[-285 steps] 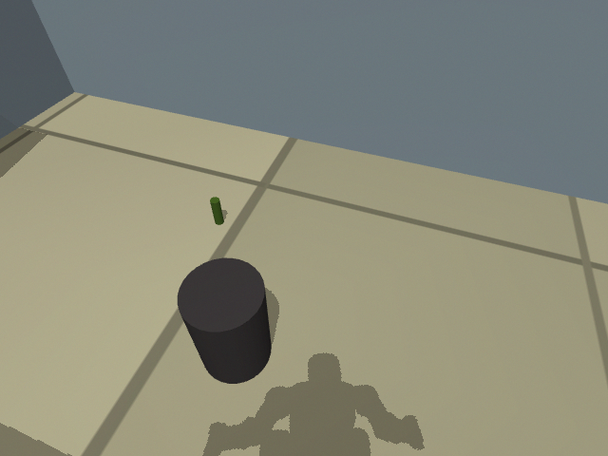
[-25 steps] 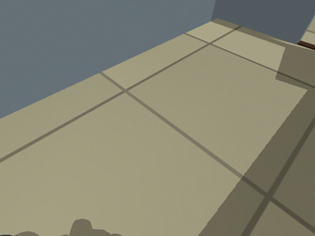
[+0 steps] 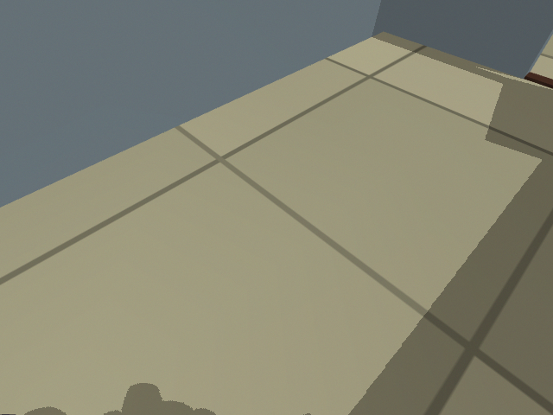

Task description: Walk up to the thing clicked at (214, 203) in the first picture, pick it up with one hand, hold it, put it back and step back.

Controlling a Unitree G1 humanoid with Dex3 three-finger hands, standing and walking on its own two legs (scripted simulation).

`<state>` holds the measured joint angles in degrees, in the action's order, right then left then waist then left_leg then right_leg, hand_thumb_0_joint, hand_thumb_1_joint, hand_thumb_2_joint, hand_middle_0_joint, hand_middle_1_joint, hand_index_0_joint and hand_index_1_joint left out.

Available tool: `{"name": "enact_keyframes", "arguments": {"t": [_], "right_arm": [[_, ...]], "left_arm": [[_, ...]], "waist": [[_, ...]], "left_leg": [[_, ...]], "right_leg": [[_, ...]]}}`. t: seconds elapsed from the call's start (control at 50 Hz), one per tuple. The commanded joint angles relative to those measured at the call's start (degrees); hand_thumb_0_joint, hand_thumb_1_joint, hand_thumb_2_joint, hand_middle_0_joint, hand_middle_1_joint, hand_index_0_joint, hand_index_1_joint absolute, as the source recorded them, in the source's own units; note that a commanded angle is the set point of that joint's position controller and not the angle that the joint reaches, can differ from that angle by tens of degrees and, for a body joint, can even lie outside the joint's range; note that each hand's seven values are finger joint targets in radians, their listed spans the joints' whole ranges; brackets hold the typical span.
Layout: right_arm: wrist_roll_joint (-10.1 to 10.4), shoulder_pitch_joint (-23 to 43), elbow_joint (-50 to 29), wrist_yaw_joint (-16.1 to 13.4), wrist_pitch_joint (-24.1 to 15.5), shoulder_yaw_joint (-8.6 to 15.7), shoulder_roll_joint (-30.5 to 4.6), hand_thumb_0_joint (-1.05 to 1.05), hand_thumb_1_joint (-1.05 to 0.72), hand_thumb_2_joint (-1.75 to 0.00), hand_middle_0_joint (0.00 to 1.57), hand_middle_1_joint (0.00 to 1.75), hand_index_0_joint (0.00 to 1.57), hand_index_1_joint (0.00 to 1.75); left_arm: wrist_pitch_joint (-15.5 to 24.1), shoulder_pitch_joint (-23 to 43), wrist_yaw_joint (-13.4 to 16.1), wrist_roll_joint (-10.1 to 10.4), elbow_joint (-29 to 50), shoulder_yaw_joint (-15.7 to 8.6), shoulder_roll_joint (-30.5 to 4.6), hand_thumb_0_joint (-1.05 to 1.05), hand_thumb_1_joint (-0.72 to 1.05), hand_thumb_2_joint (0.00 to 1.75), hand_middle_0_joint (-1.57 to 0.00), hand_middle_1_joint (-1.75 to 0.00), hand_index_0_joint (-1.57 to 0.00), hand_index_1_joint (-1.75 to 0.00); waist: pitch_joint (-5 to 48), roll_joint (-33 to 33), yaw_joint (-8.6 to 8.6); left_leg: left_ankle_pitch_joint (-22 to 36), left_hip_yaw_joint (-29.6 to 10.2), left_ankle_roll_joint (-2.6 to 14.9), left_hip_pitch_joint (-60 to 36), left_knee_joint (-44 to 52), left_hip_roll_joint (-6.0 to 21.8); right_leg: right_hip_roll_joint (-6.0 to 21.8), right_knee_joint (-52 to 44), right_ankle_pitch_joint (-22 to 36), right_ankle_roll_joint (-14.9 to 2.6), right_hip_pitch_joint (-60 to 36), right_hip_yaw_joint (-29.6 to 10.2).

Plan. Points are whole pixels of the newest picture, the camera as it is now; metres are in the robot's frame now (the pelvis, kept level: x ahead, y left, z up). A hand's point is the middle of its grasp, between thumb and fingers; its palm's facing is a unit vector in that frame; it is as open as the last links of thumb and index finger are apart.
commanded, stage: stand
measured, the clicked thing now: out of the picture +0.28 +1.23 -0.71
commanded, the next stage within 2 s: walk up in 0.44 s
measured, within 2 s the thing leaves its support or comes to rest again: neither
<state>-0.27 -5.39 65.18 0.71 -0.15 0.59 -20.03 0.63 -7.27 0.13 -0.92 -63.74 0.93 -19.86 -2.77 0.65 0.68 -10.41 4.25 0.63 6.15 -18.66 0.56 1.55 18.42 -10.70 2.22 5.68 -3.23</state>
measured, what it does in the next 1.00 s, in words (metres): walks ahead: right foot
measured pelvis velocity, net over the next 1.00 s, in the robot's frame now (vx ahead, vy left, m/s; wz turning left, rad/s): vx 0.15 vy -0.07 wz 0.00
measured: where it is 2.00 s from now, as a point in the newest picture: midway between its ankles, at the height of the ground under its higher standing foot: (275, 310)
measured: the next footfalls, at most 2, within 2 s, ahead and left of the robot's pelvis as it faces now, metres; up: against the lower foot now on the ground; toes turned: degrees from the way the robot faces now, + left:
right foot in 0.74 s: +0.17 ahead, -0.19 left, +0.00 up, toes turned -6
left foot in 1.20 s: +0.41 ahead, +0.09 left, +0.00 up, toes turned +6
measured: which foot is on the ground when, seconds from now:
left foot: down 0.00-0.76, up 0.78-1.00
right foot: down 0.00-0.48, up 0.50-0.72, down 0.74-1.00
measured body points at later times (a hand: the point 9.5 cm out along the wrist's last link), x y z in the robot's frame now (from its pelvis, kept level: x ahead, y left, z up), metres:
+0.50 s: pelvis +0.01 +0.00 +0.00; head +0.01 +0.00 +0.45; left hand +0.08 +0.30 -0.13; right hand +0.08 -0.31 -0.13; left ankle +0.00 +0.11 -0.75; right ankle -0.01 -0.14 -0.74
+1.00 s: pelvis +0.15 -0.07 -0.01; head +0.15 -0.09 +0.44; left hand +0.17 +0.25 -0.11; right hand +0.22 -0.40 -0.13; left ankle +0.22 +0.07 -0.69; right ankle +0.13 -0.18 -0.75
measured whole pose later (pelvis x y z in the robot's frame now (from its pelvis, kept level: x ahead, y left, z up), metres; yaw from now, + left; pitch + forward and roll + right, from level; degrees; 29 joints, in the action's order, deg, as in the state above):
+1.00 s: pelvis +0.15 -0.07 -0.01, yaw +0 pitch -3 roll -1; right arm -0.5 -14.1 55.8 4.9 -1.0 4.2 -24.5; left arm 4.4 -18.7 -2.5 -1.4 -56.1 -3.4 -21.5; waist -2.2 -4.2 -1.8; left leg -14.4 -5.0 -0.2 28.7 -54.8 1.9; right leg -0.1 22.2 -15.0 -1.5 4.3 6.6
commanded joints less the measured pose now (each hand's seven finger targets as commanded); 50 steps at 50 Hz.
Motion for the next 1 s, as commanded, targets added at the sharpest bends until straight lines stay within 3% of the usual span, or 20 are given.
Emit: {"name": "enact_keyframes", "arguments": {"t": [0.0, 0.4, 0.42, 0.44, 0.46, 0.48, 0.5, 0.54, 0.64, 0.68, 0.7, 0.72, 0.74, 0.76, 0.78, 0.82, 0.84, 0.88, 0.96, 0.98], "right_arm": [[-0.3, 2.2, -3.4, -0.8, -1.5, 2.4, -12.2, 0.00, -0.90, -0.90, 0.20, 0.30, 0.20, 0.30], [-0.2, 2.2, -3.6, -0.9, -1.5, 2.3, -12.3, 0.00, -0.90, -0.90, 0.20, 0.30, 0.20, 0.30], [-1.3, -2.2, -6.7, 0.5, -2.4, 6.1, -17.9, 0.00, -0.90, -0.90, 0.20, 0.30, 0.20, 0.30], [-1.6, -5.5, -5.4, 1.0, -2.5, 7.1, -19.2, 0.00, -0.90, -0.90, 0.20, 0.30, 0.20, 0.30], [-1.8, -7.1, -5.2, 1.0, -2.6, 7.9, -20.6, 0.00, -0.90, -0.90, 0.20, 0.30, 0.20, 0.30], [-1.6, -6.9, -6.3, 1.1, -2.8, 8.6, -21.6, 0.00, -0.90, -0.90, 0.20, 0.30, 0.20, 0.30], [-1.7, -5.6, -7.4, 1.2, -3.1, 8.8, -21.6, 0.00, -0.90, -0.90, 0.20, 0.30, 0.20, 0.30], [-1.8, -5.3, -8.6, 1.3, -3.7, 8.1, -18.6, 0.00, -0.90, -0.90, 0.20, 0.30, 0.20, 0.30], [-2.1, -0.1, -12.7, 2.4, -3.6, 8.6, -18.7, 0.00, -0.90, -0.90, 0.20, 0.30, 0.20, 0.30], [-1.8, 3.1, -13.9, 2.5, -3.1, 8.4, -17.9, 0.00, -0.90, -0.90, 0.20, 0.30, 0.20, 0.30], [-2.1, 2.4, -14.3, 2.4, -2.7, 7.7, -15.3, 0.00, -0.90, -0.90, 0.20, 0.30, 0.20, 0.30], [-2.5, 1.4, -14.7, 2.3, -2.4, 6.2, -11.5, 0.00, -0.90, -0.90, 0.20, 0.30, 0.20, 0.30], [-2.0, -0.4, -15.7, 2.3, -2.0, 4.9, -8.3, 0.00, -0.90, -0.90, 0.20, 0.30, 0.20, 0.30], [-0.8, -3.2, -15.7, 2.2, -1.4, 5.7, -11.7, 0.00, -0.90, -0.90, 0.20, 0.30, 0.20, 0.30], [-0.8, -4.9, -14.7, 2.2, -1.5, 6.8, -16.2, 0.00, -0.90, -0.90, 0.20, 0.30, 0.20, 0.30], [-0.1, -6.1, -12.3, 2.4, -2.2, 7.0, -17.6, 0.00, -0.90, -0.90, 0.20, 0.30, 0.20, 0.30], [0.2, -9.2, -11.0, 2.6, -2.2, 6.9, -17.3, 0.00, -0.90, -0.90, 0.20, 0.30, 0.20, 0.30], [0.2, -12.1, -10.3, 3.1, -2.0, 6.6, -16.1, 0.00, -0.90, -0.90, 0.20, 0.30, 0.20, 0.30], [-0.6, -8.3, -13.4, 4.1, -1.8, 6.7, -15.4, 0.00, -0.90, -0.90, 0.20, 0.30, 0.20, 0.30], [-0.8, -6.2, -14.3, 4.3, -2.0, 6.7, -15.4, 0.00, -0.90, -0.90, 0.20, 0.30, 0.20, 0.30]], "left_arm": [[1.1, 2.0, 0.6, 0.4, 3.5, -2.6, -12.3, 0.00, 0.90, 0.90, -0.20, -0.30, -0.20, -0.30], [0.9, 1.6, 0.5, 0.3, 3.3, -2.6, -12.0, 0.00, 0.90, 0.90, -0.20, -0.30, -0.20, -0.30], [1.6, -0.6, -1.0, -0.8, 6.4, -5.9, -17.3, 0.00, 0.90, 0.90, -0.20, -0.30, -0.20, -0.30], [1.6, 1.9, -1.6, -1.3, 6.7, -6.2, -16.9, 0.00, 0.90, 0.90, -0.20, -0.30, -0.20, -0.30], [1.3, 4.6, -2.2, -1.4, 7.9, -6.3, -15.9, 0.00, 0.90, 0.90, -0.20, -0.30, -0.20, -0.30], [1.2, 6.3, -2.5, -1.9, 9.6, -6.6, -16.4, 0.00, 0.90, 0.90, -0.20, -0.30, -0.20, -0.30], [1.5, 5.8, -2.7, -1.6, 10.3, -6.6, -16.2, 0.00, 0.90, 0.90, -0.20, -0.30, -0.20, -0.30], [2.2, 4.9, -3.6, -1.2, 10.1, -6.6, -15.9, 0.00, 0.90, 0.90, -0.20, -0.30, -0.20, -0.30], [2.1, -2.4, -5.1, -0.9, 10.0, -7.5, -14.7, 0.00, 0.90, 0.90, -0.20, -0.30, -0.20, -0.30], [2.5, -10.0, -4.5, -0.7, 7.6, -8.4, -14.8, 0.00, 0.90, 0.90, -0.20, -0.30, -0.20, -0.30], [2.8, -15.0, -3.8, -0.8, 5.5, -9.1, -16.4, 0.00, 0.90, 0.90, -0.20, -0.30, -0.20, -0.30], [3.2, -22.7, -3.0, -1.1, 3.5, -10.5, -19.5, 0.00, 0.90, 0.90, -0.20, -0.30, -0.20, -0.30], [3.5, -25.2, -2.1, -1.8, 4.6, -11.8, -24.0, 0.00, 0.90, 0.90, -0.20, -0.30, -0.20, -0.30], [4.0, -15.2, -1.7, -2.0, 9.2, -11.0, -25.1, 0.00, 0.90, 0.90, -0.20, -0.30, -0.20, -0.30], [3.9, -8.3, -1.9, -1.2, 12.1, -10.6, -26.3, 0.00, 0.90, 0.90, -0.20, -0.30, -0.20, -0.30], [4.8, -4.7, -1.8, -0.6, 12.9, -9.4, -22.3, 0.00, 0.90, 0.90, -0.20, -0.30, -0.20, -0.30], [5.0, -3.0, -1.7, -0.2, 13.2, -9.1, -20.3, 0.00, 0.90, 0.90, -0.20, -0.30, -0.20, -0.30], [5.5, -3.9, -1.7, 0.2, 13.2, -8.6, -19.0, 0.00, 0.90, 0.90, -0.20, -0.30, -0.20, -0.30], [6.3, -5.4, -1.4, 0.1, 14.4, -9.1, -19.6, 0.00, 0.90, 0.90, -0.20, -0.30, -0.20, -0.30], [6.3, -7.3, -1.3, 0.1, 14.5, -9.2, -19.6, 0.00, 0.90, 0.90, -0.20, -0.30, -0.20, -0.30]], "waist": [[3.9, -1.2, -0.11], [3.6, -0.9, -0.40], [9.5, -2.2, 0.53], [5.1, -5.0, 2.33], [0.5, -10.1, 3.83], [-3.9, -10.4, 4.24], [-6.1, -8.4, 3.26], [-4.6, -5.0, 2.09], [-0.1, -11.4, -1.28], [1.2, -9.3, -5.99], [3.5, -2.7, -7.67], [5.1, 10.5, -11.30], [2.1, 20.6, -12.43], [-0.9, 11.9, -6.92], [-4.5, 8.7, -4.21], [-7.3, 5.8, -1.43], [-6.2, 6.5, -0.06], [-5.0, 6.9, 0.33], [-6.7, 5.0, -0.73], [-6.6, 3.4, -2.21]], "left_leg": [[7.7, -6.0, 0.56, -3.2, 3.1, 7.5], [7.0, -6.5, 0.61, -2.7, 3.4, 7.6], [-23.7, -7.9, 4.73, -6.6, 0.9, 7.0], [-35.9, -13.0, 7.01, -7.3, 4.8, 10.4], [-41.2, -20.2, 9.49, -8.0, 11.5, 16.5], [-40.5, -25.8, 12.70, -5.5, 15.0, 22.8], [-36.9, -27.6, 14.25, -4.1, 15.6, 25.0], [-26.3, -21.1, 12.66, -5.8, 12.6, 20.0], [-22.4, -9.4, 9.32, 2.6, 8.8, 14.0], [-24.9, -5.0, 7.42, 13.1, 0.4, 11.7], [-26.1, -2.0, 6.01, 19.3, -9.4, 8.0], [-29.4, 2.6, 4.29, 28.7, -26.6, 2.5], [-29.4, -3.7, 2.24, 37.8, -43.7, -4.8], [-22.4, -10.6, 1.17, 34.4, -49.0, -3.7], [-18.2, -12.7, 1.34, 31.9, -47.8, 0.4], [-11.7, -14.4, 1.08, 29.5, -46.9, 3.6], [-8.9, -13.8, 0.84, 26.8, -44.4, 4.2], [-4.4, -12.5, 0.20, 24.3, -40.7, 3.6], [-1.5, -11.3, -1.85, 27.7, -32.8, 4.8], [-1.1, -10.4, -2.17, 28.1, -29.6, 4.5]], "right_leg": [[5.6, -2.6, 10.2, -2.98, 1.9, -3.4], [5.5, -2.6, 8.5, -3.06, 1.7, -3.0], [1.0, 4.0, -17.0, -4.64, 4.0, -0.5], [-0.3, 9.8, -22.9, -4.47, 14.0, 1.8], [-1.6, 20.5, -19.1, -3.26, 23.7, 5.2], [0.8, 28.1, -18.9, -2.94, 30.6, 3.0], [2.7, 29.3, -17.7, -3.10, 31.8, 0.3], [3.8, 26.7, -15.7, -3.34, 29.7, -0.8], [2.6, 17.9, -7.8, -2.58, 13.6, 6.0], [1.9, 12.6, 0.9, -2.94, -1.7, 7.6], [-0.3, 11.9, -0.9, -2.86, -10.9, 8.2], [2.3, 8.0, -11.0, -3.55, -18.2, 2.6], [13.2, -4.0, -33.8, -5.22, -13.9, -18.8], [22.9, -15.6, -48.1, -9.36, -2.9, -34.5], [24.2, -17.0, -48.9, -12.80, 3.5, -36.1], [18.4, -14.3, -33.0, -12.20, 6.7, -24.0], [15.0, -13.1, -27.9, -10.45, 7.0, -16.0], [12.9, -11.8, -19.3, -9.82, 6.5, -8.2], [14.6, -12.7, -17.5, -13.33, 4.3, -4.5], [14.3, -11.9, -16.3, -13.24, 2.8, -3.5]]}}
